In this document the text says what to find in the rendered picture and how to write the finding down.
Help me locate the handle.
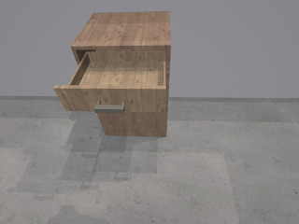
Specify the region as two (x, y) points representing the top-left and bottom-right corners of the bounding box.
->
(93, 100), (125, 113)

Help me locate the cabinet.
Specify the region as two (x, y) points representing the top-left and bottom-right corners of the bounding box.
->
(70, 11), (171, 137)

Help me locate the drawer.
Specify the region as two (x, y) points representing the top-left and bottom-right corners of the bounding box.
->
(53, 51), (166, 113)

